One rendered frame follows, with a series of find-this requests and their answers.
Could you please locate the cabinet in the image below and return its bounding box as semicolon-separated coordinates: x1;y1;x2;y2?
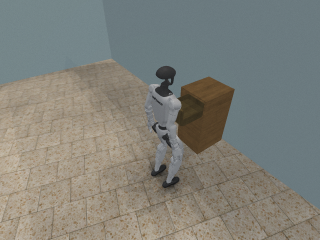
177;76;235;154

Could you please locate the right robot hand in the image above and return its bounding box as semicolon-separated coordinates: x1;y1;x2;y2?
172;148;182;162

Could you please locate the drawer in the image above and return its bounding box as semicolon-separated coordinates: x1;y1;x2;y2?
175;94;205;127

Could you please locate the left robot upper arm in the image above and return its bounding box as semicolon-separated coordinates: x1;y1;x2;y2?
144;84;160;111

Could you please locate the robot right forearm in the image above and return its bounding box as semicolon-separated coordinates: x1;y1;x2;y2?
167;125;179;151

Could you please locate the left robot hand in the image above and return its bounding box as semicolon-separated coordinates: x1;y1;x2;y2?
147;120;156;133

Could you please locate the right robot upper arm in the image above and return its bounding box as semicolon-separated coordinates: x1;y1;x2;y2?
166;96;182;132

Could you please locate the robot left forearm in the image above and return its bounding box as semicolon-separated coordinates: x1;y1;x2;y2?
144;107;154;123

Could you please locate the left robot thigh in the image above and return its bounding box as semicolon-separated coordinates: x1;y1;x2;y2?
152;122;168;153

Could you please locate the robot left foot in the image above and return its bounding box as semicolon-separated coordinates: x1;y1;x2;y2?
151;164;166;177

